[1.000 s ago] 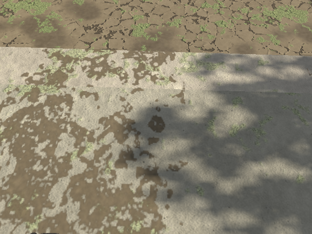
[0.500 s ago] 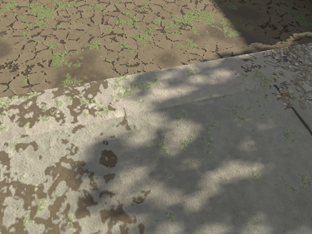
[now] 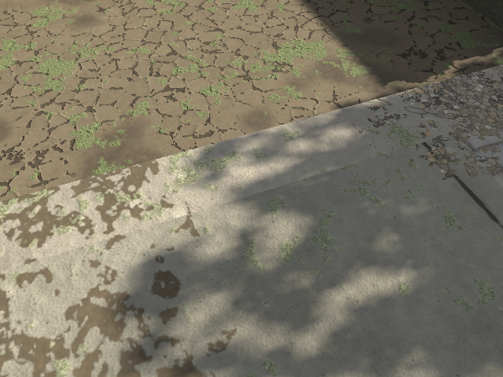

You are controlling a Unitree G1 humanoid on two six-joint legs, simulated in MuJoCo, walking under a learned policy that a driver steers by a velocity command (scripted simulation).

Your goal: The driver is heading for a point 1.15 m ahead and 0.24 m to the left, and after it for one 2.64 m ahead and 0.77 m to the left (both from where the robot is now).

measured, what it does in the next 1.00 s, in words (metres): walks ahead, turning left: left foot, then right foot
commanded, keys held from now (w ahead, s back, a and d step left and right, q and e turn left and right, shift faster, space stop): w+q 0.60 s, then w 0.24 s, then w+e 0.16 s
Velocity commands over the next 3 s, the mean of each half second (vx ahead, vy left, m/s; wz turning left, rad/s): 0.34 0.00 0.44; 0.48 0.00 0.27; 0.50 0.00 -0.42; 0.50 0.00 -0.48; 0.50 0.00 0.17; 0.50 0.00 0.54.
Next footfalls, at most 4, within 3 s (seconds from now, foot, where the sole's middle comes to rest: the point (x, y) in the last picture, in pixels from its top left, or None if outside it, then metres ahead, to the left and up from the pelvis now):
0.02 left None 0.02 0.14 -0.77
0.38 right None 0.19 -0.10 -0.77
0.86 left None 0.41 0.26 -0.77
1.42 right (212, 293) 0.77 0.14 -0.77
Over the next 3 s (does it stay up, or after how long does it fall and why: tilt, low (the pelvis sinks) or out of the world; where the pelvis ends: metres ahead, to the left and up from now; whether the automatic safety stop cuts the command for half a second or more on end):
stays up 1.10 0.21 -0.01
